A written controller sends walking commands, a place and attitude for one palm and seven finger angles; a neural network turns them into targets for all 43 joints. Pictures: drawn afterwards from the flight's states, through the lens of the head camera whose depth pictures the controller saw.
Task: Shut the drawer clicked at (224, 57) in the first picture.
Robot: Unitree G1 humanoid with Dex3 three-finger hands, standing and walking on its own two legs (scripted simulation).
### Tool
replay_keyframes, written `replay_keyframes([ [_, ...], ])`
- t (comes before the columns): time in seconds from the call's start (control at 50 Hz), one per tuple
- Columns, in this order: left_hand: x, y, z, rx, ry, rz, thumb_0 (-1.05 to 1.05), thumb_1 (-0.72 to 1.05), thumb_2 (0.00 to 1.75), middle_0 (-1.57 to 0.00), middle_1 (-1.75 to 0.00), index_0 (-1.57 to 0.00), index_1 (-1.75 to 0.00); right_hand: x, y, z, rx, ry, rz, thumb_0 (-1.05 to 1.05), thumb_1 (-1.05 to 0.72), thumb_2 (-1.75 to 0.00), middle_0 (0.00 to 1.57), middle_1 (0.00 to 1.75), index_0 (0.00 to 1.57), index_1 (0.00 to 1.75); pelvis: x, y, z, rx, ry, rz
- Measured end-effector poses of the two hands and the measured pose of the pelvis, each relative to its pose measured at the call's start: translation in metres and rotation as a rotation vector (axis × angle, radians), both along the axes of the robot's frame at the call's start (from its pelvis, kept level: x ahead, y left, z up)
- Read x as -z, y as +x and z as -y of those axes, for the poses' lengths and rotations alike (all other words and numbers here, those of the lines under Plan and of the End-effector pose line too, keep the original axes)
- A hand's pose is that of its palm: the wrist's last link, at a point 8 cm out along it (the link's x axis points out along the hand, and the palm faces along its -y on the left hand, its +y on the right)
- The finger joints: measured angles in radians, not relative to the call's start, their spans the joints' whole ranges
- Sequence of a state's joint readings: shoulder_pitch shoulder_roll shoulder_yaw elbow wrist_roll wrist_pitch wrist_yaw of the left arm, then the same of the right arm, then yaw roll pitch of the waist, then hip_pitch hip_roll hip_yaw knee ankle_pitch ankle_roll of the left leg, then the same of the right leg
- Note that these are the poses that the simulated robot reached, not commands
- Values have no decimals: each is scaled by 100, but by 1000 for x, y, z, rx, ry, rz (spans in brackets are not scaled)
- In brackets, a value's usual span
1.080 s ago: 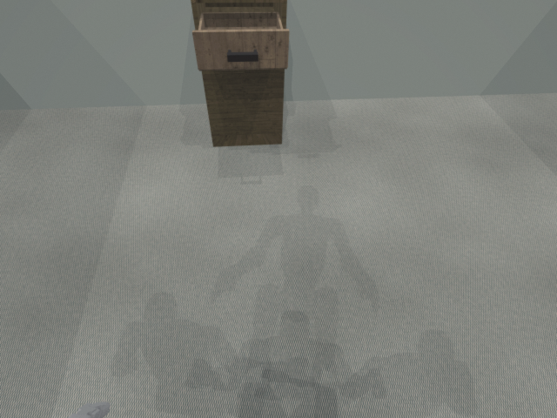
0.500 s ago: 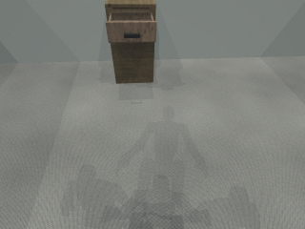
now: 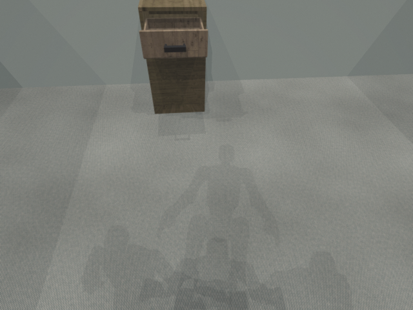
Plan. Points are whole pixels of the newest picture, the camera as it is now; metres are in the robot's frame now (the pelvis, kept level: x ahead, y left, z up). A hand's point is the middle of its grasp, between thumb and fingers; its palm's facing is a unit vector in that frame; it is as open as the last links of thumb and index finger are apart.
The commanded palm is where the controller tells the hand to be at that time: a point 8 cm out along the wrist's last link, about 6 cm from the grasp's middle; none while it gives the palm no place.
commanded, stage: look at it before walking up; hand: left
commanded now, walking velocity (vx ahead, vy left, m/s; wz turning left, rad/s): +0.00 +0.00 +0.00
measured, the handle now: (175, 47) +1.35 +0.24 -0.10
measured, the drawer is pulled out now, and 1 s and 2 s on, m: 0.30 0.30 0.30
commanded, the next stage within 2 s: walk to a spot facing it in 0.46 s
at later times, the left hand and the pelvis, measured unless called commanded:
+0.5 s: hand out of the picture +0.07 +0.25 -0.16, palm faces -0.02 -0.94 -0.34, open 7.4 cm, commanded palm none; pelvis +0.00 +0.00 +0.00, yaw +0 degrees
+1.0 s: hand out of the picture +0.06 +0.20 -0.20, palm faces -0.05 -0.99 -0.13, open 7.4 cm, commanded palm none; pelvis +0.10 +0.03 -0.02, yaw -4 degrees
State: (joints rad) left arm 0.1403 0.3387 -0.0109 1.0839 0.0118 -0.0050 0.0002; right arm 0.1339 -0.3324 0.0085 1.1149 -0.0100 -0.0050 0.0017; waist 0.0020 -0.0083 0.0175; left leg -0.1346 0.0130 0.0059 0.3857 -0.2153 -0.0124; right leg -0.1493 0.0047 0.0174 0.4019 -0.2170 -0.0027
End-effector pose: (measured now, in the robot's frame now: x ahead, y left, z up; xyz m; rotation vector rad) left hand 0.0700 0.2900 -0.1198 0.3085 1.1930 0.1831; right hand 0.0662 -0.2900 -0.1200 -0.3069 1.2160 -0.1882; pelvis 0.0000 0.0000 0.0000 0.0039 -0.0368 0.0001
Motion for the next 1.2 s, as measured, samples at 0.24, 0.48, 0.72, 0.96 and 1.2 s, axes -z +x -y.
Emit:
replay_keyframes([
  [0.24,1,-5,-2,-5,1,-19,1,91,89,-21,-30,-20,-30,-1,3,0,-4,-4,-2,1,-91,-90,21,30,20,30,0,1,-1,0,-1,-5],
  [0.48,0,-4,-5,-11,5,-22,1,91,89,-21,-30,-20,-30,-3,10,-1,-10,-6,5,1,-91,-90,21,30,20,30,-1,3,-2,-1,-1,-3],
  [0.72,14,-13,9,-27,-36,-67,0,91,90,-20,-30,-20,-30,9,4,-18,6,31,-25,1,-91,-90,20,30,20,30,4,18,-4,15,-5,-13],
  [0.96,52,-35,36,-66,-187,-323,1,91,89,-21,-30,-20,-30,29,-33,-86,168,96,-156,1,-91,-90,20,30,20,30,19,84,-28,70,-18,-22],
  [1.2,41,205,60,102,-160,-43,1,93,90,-20,-30,-19,-30,5,-94,-142,380,222,-562,1,-91,-90,21,30,20,30,19,170,-6,105,-20,-28],
])
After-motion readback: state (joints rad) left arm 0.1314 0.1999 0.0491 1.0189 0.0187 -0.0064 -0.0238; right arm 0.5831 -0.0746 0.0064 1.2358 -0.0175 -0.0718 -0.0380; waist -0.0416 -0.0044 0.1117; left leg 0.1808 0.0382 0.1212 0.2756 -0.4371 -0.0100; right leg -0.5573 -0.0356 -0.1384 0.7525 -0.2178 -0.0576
